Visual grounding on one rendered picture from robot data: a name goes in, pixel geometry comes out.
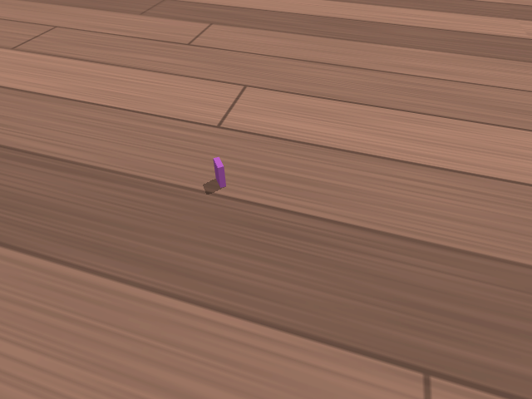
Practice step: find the carton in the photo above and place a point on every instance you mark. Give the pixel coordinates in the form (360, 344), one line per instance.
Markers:
(219, 172)

